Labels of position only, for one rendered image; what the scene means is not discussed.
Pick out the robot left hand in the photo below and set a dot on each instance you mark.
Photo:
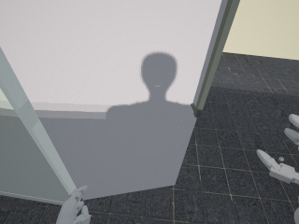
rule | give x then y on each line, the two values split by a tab
71	207

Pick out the fridge door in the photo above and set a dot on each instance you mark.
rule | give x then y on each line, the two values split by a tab
112	82

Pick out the robot right hand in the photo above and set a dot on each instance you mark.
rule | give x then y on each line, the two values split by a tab
282	171

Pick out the handle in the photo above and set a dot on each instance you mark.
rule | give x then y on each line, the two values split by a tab
226	24

